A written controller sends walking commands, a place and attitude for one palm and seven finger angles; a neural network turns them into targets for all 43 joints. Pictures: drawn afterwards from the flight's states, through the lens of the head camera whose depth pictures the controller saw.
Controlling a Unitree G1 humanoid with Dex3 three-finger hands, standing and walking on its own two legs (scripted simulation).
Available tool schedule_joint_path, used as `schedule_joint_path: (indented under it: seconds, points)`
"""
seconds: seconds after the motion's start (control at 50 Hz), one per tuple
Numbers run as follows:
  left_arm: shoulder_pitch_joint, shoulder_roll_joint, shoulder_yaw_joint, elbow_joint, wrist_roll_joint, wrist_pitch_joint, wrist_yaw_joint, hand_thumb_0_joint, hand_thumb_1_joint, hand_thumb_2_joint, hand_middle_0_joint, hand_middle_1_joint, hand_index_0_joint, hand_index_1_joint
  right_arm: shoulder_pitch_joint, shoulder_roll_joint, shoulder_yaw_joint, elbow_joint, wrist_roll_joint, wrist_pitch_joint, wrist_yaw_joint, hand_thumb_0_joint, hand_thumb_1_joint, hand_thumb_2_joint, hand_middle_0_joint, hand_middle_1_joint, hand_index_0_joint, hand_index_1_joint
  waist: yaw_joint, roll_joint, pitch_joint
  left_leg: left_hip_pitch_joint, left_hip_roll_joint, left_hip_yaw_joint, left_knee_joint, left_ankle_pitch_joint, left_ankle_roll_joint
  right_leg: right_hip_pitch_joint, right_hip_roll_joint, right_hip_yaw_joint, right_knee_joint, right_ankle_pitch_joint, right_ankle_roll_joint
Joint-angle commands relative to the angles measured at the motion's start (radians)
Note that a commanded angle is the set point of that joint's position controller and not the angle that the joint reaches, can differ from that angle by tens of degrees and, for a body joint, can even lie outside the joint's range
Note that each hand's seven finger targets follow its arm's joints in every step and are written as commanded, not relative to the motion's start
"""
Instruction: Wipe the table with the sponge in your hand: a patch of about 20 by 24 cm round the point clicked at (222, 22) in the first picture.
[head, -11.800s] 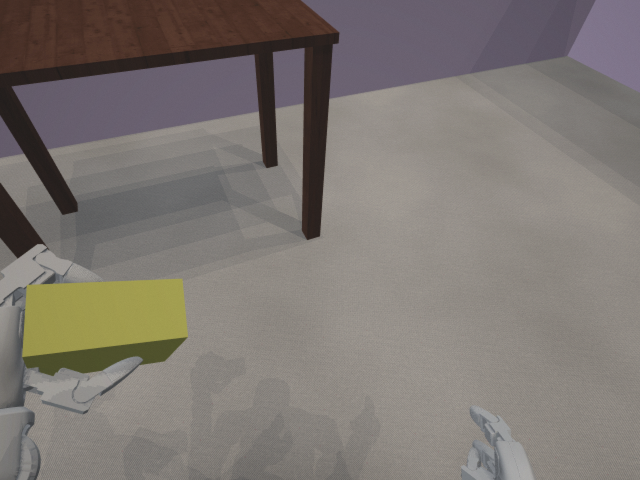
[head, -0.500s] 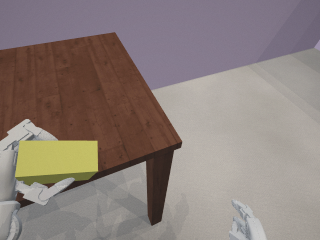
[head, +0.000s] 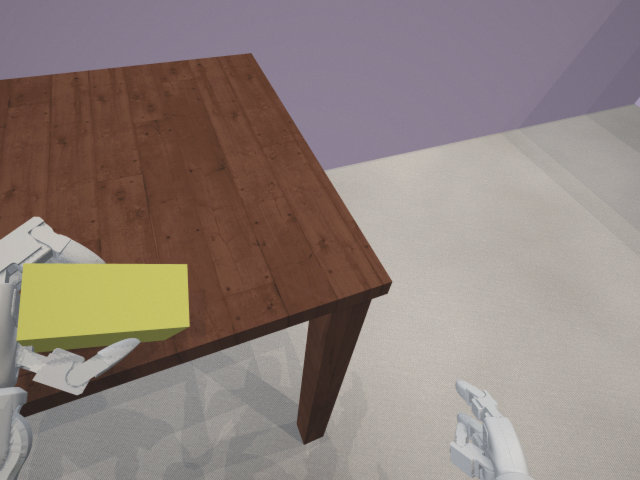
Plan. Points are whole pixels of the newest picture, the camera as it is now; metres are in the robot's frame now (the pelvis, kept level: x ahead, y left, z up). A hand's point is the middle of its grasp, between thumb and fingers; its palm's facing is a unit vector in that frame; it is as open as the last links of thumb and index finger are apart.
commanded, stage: look again from close up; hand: left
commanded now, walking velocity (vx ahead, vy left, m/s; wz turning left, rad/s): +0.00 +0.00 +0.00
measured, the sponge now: (130, 307) +0.23 +0.21 +0.14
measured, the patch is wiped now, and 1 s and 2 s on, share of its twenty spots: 0.00 0.00 0.00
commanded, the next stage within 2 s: turn the palm down, sponge in hand in 0.40 s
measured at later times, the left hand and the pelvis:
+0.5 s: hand (74, 327) +0.20 +0.24 +0.16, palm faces +0.40 -0.84 -0.36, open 10.0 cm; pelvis -0.01 -0.01 +0.00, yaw +0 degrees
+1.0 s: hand (21, 346) +0.17 +0.26 +0.19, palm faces +0.55 -0.54 -0.63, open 10.0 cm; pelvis -0.04 -0.07 -0.01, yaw +7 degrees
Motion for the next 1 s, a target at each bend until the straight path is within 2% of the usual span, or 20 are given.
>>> schedule_joint_path:
  seconds: [0.0, 0.18, 0.26, 0.38, 0.46, 0.48, 0.5, 0.52, 0.54, 0.56, 0.58, 0.6, 0.64, 0.68, 0.74, 0.8, 0.84, 0.88, 0.92, 0.98]
  points:
    - [-0.069, 0.138, 0.103, -0.195, -0.012, -0.061, 0.020, 0.000, 0.100, 1.300, -1.200, -1.600, -1.200, -1.600, -0.062, -0.149, -0.059, -0.147, 0.009, -0.045, -0.014, 0.000, -0.900, -0.900, 0.200, 0.300, 0.200, 0.300, -0.010, 0.097, -0.158, -0.108, 0.141, -0.103, -0.136, 0.300, -0.119, 0.188, -0.012, 0.022, 0.018, 0.194, -0.036]
    - [-0.109, 0.142, 0.092, -0.225, 0.000, -0.072, 0.026, 0.000, 0.100, 1.300, -1.200, -1.600, -1.200, -1.600, -0.067, -0.154, -0.063, -0.138, 0.008, -0.055, -0.017, 0.000, -0.900, -0.900, 0.200, 0.300, 0.200, 0.300, -0.010, 0.128, -0.160, -0.144, 0.125, -0.115, -0.161, 0.183, -0.106, 0.218, -0.013, 0.036, 0.014, 0.181, -0.035]
    - [-0.083, 0.139, 0.095, -0.207, 0.001, -0.074, 0.028, 0.000, 0.100, 1.300, -1.200, -1.600, -1.200, -1.600, -0.064, -0.153, -0.065, -0.139, 0.009, -0.055, -0.017, 0.000, -0.900, -0.900, 0.200, 0.300, 0.200, 0.300, -0.007, 0.087, -0.144, -0.168, 0.123, -0.117, -0.159, 0.150, -0.098, 0.229, -0.019, 0.040, -0.005, 0.170, -0.037]
    - [-0.087, 0.136, 0.094, -0.202, 0.002, -0.081, 0.029, 0.000, 0.100, 1.300, -1.200, -1.600, -1.200, -1.600, -0.063, -0.160, -0.068, -0.132, 0.009, -0.060, -0.021, 0.000, -0.900, -0.900, 0.200, 0.300, 0.200, 0.300, -0.010, 0.120, -0.123, -0.194, 0.118, -0.121, -0.178, 0.047, -0.077, 0.220, -0.019, 0.060, -0.015, 0.117, -0.037]
    - [-0.087, 0.129, 0.087, -0.193, 0.003, -0.081, 0.030, 0.000, 0.100, 1.300, -1.200, -1.600, -1.200, -1.600, -0.059, -0.160, -0.070, -0.133, 0.010, -0.062, -0.021, 0.000, -0.900, -0.900, 0.200, 0.300, 0.200, 0.300, -0.008, 0.093, -0.127, -0.188, 0.113, -0.121, -0.171, 0.059, -0.073, 0.223, -0.021, 0.065, -0.023, 0.129, -0.038]
    - [-0.943, 0.845, 0.271, -0.522, 0.005, -0.188, 0.047, 0.000, 0.100, 1.300, -1.200, -1.600, -1.200, -1.600, 0.129, -0.207, 0.155, -0.312, 0.062, -0.013, -0.093, 0.000, -0.900, -0.900, 0.200, 0.300, 0.200, 0.300, -0.098, 0.399, -0.133, -0.469, 0.166, -0.312, -0.208, 0.016, -0.044, 0.302, 0.061, 0.033, 0.255, -0.079, 0.040]
    - [-0.613, 0.429, 0.323, 0.016, 0.127, -0.020, 0.001, 0.000, 0.100, 1.300, -1.200, -1.600, -1.200, -1.600, 0.002, -0.147, -0.046, -0.085, -0.062, -0.053, -0.068, 0.000, -0.900, -0.900, 0.200, 0.300, 0.200, 0.300, 0.050, 0.300, -0.292, 0.038, 0.122, -0.220, -0.086, 0.445, -0.154, 0.045, 0.048, 0.034, 0.153, -0.048, -0.053]
    - [-0.454, 0.284, 0.084, 0.047, 0.066, 0.012, -0.018, 0.000, 0.100, 1.300, -1.200, -1.600, -1.200, -1.600, 0.002, -0.187, -0.046, -0.081, -0.067, -0.079, 0.001, 0.000, -0.900, -0.900, 0.200, 0.300, 0.200, 0.300, -0.006, 0.215, -0.205, 0.030, 0.087, -0.188, -0.077, 0.666, -0.216, -0.033, 0.058, -0.031, 0.117, -0.025, -0.063]
    - [-0.402, 0.314, 0.153, -0.010, 0.061, 0.046, -0.017, 0.000, 0.100, 1.300, -1.200, -1.600, -1.200, -1.600, 0.034, -0.226, -0.086, -0.064, -0.050, -0.053, 0.018, 0.000, -0.900, -0.900, 0.200, 0.300, 0.200, 0.300, 0.004, 0.241, -0.349, 0.163, 0.113, -0.158, -0.025, 0.740, -0.204, -0.062, 0.067, -0.014, 0.143, 0.032, -0.057]
    - [-0.416, 0.234, 0.094, -0.021, 0.008, 0.093, -0.046, 0.000, 0.100, 1.300, -1.200, -1.600, -1.200, -1.600, -0.011, -0.218, -0.074, -0.085, -0.047, -0.050, 0.017, 0.000, -0.900, -0.900, 0.200, 0.300, 0.200, 0.300, 0.022, 0.259, -0.354, 0.169, 0.089, -0.141, -0.002, 0.763, -0.186, -0.062, 0.046, -0.001, 0.122, 0.044, -0.058]
    - [-0.311, 0.255, 0.147, 0.034, -0.036, 0.156, -0.068, 0.000, 0.100, 1.300, -1.200, -1.600, -1.200, -1.600, -0.025, -0.228, -0.066, -0.082, -0.034, -0.043, 0.022, 0.000, -0.900, -0.900, 0.200, 0.300, 0.200, 0.300, 0.048, 0.261, -0.334, 0.162, 0.090, -0.119, 0.006, 0.766, -0.179, -0.033, 0.044, 0.002, 0.100, 0.073, -0.065]
    - [-0.277, 0.268, 0.149, -0.018, -0.059, 0.194, -0.093, 0.000, 0.100, 1.300, -1.200, -1.600, -1.200, -1.600, -0.044, -0.244, -0.065, -0.080, -0.034, -0.040, 0.033, 0.000, -0.900, -0.900, 0.200, 0.300, 0.200, 0.300, 0.064, 0.179, -0.331, 0.110, 0.084, -0.102, 0.012, 0.739, -0.170, 0.023, 0.027, -0.019, 0.077, 0.154, -0.066]
    - [-0.213, 0.280, 0.117, -0.038, -0.021, 0.258, -0.116, 0.000, 0.100, 1.300, -1.200, -1.600, -1.200, -1.600, -0.096, -0.248, -0.053, -0.099, -0.018, -0.015, 0.037, 0.000, -0.900, -0.900, 0.200, 0.300, 0.200, 0.300, 0.053, 0.059, -0.270, 0.007, 0.074, -0.090, 0.000, 0.565, -0.132, 0.043, 0.029, -0.041, 0.073, 0.183, -0.055]
    - [-0.154, 0.315, 0.128, -0.058, 0.039, 0.272, -0.103, 0.000, 0.100, 1.300, -1.200, -1.600, -1.200, -1.600, -0.147, -0.243, -0.035, -0.122, -0.001, 0.015, 0.035, 0.000, -0.900, -0.900, 0.200, 0.300, 0.200, 0.300, 0.038, 0.016, -0.178, -0.060, 0.067, -0.069, -0.023, 0.357, -0.087, 0.016, 0.040, -0.032, 0.060, 0.105, -0.054]
    - [-0.188, 0.364, 0.179, -0.137, 0.055, 0.200, -0.068, 0.000, 0.100, 1.300, -1.200, -1.600, -1.200, -1.600, -0.159, -0.231, -0.039, -0.130, -0.012, 0.023, 0.015, 0.000, -0.900, -0.900, 0.200, 0.300, 0.200, 0.300, 0.013, -0.043, -0.161, -0.111, 0.050, -0.086, -0.034, 0.134, -0.060, -0.025, 0.033, -0.018, 0.043, -0.030, -0.036]
    - [-0.368, 0.468, 0.266, -0.173, 0.051, 0.123, -0.005, 0.000, 0.100, 1.300, -1.200, -1.600, -1.200, -1.600, -0.157, -0.208, -0.047, -0.112, -0.018, 0.014, -0.016, 0.000, -0.900, -0.900, 0.200, 0.300, 0.200, 0.300, 0.022, 0.054, -0.219, -0.124, 0.032, -0.080, -0.011, 0.005, -0.055, -0.026, 0.019, 0.030, 0.014, -0.170, -0.030]
    - [-0.409, 0.463, 0.235, -0.081, 0.084, 0.112, 0.023, 0.000, 0.100, 1.300, -1.200, -1.600, -1.200, -1.600, -0.127, -0.197, -0.045, -0.075, -0.012, 0.014, -0.028, 0.000, -0.900, -0.900, 0.200, 0.300, 0.200, 0.300, 0.003, 0.102, -0.160, -0.153, 0.018, -0.074, 0.007, -0.057, -0.054, -0.051, 0.007, 0.053, -0.014, -0.244, -0.028]
    - [-0.489, 0.517, 0.222, -0.016, 0.139, 0.162, 0.048, 0.000, 0.100, 1.300, -1.200, -1.600, -1.200, -1.600, -0.135, -0.202, -0.039, -0.061, -0.001, 0.022, -0.038, 0.000, -0.900, -0.900, 0.200, 0.300, 0.200, 0.300, -0.005, 0.193, -0.130, -0.181, 0.007, -0.056, 0.034, -0.100, -0.059, -0.067, -0.017, 0.106, -0.044, -0.330, -0.038]
    - [-0.549, 0.481, 0.124, 0.010, 0.181, 0.220, 0.048, 0.000, 0.100, 1.300, -1.200, -1.600, -1.200, -1.600, -0.158, -0.198, -0.045, -0.051, -0.004, 0.030, -0.048, 0.000, -0.900, -0.900, 0.200, 0.300, 0.200, 0.300, -0.007, 0.239, -0.141, -0.186, 0.004, -0.053, 0.050, -0.088, -0.065, -0.035, -0.051, 0.140, -0.073, -0.368, -0.042]
    - [-0.560, 0.491, 0.051, 0.046, 0.225, 0.333, 0.021, 0.000, 0.100, 1.300, -1.200, -1.600, -1.200, -1.600, -0.223, -0.206, -0.037, -0.069, 0.019, 0.051, -0.061, 0.000, -0.900, -0.900, 0.200, 0.300, 0.200, 0.300, 0.001, 0.191, -0.139, -0.207, 0.008, -0.048, 0.081, -0.065, -0.074, -0.001, -0.086, 0.232, -0.114, -0.456, -0.038]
